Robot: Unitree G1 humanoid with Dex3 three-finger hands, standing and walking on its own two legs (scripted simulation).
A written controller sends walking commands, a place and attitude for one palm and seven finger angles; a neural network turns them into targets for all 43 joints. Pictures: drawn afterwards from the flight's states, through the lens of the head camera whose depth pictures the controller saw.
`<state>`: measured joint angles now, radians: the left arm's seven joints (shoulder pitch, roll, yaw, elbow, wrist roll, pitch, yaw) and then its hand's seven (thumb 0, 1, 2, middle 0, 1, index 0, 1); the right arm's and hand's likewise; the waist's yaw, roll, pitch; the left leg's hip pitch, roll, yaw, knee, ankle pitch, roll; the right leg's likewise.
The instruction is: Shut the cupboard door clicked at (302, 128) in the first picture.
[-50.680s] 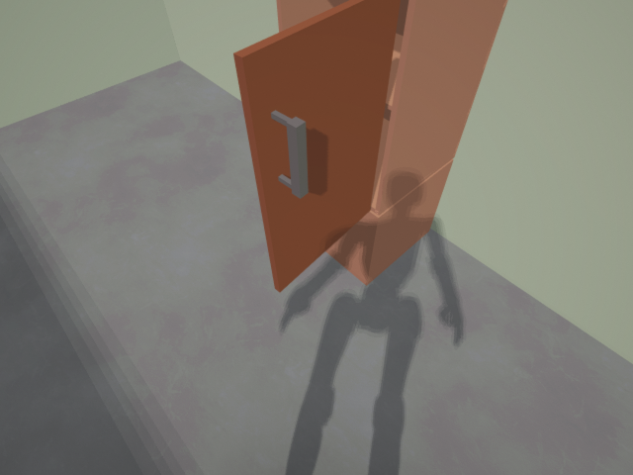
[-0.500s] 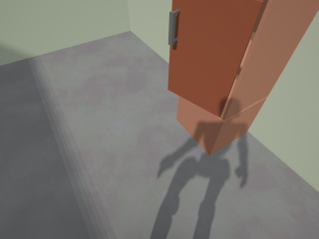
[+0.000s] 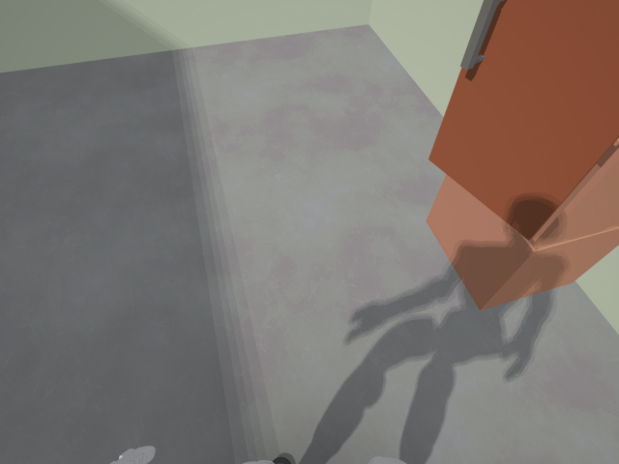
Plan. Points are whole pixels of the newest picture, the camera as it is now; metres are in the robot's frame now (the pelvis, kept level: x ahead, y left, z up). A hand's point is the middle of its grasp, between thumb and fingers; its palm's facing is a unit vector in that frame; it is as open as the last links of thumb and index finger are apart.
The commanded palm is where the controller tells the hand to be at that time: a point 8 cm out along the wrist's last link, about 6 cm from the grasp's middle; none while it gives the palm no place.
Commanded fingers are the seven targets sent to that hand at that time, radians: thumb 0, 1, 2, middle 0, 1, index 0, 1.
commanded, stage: walk to a spot facing it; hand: left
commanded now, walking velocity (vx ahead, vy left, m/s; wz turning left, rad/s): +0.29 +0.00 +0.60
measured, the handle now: (484, 32) +0.94 -0.36 +0.07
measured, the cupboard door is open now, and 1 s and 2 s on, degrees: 18 18 18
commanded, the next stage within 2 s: turn to face it in 0.86 s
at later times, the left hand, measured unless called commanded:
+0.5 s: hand out of the picture -0.03 +0.19 -0.18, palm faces +0.42 -0.88 -0.21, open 7.3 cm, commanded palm none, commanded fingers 0.00 0.90 0.90 -0.20 -0.30 -0.20 -0.30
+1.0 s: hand (121, 331) +0.34 +0.34 -0.16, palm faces +0.37 -0.91 -0.19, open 7.3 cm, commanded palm none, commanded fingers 0.00 0.90 0.90 -0.20 -0.30 -0.20 -0.30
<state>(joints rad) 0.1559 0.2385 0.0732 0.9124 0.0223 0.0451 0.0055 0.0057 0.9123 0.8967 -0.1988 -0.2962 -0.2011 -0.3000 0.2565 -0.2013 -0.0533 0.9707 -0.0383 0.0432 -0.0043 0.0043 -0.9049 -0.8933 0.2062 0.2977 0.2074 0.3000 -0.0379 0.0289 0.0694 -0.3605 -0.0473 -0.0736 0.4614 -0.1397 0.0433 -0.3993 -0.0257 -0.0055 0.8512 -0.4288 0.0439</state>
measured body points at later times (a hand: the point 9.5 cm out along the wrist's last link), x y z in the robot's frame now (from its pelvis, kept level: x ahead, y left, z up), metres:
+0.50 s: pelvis +0.10 +0.04 -0.02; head +0.15 +0.07 +0.42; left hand -0.05 +0.24 -0.17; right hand +0.31 -0.15 -0.15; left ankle +0.15 +0.17 -0.74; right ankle -0.01 -0.14 -0.74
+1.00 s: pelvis +0.30 +0.13 -0.01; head +0.33 +0.13 +0.44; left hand +0.32 +0.39 -0.15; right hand +0.32 -0.10 -0.17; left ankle +0.15 +0.17 -0.74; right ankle +0.45 +0.08 -0.73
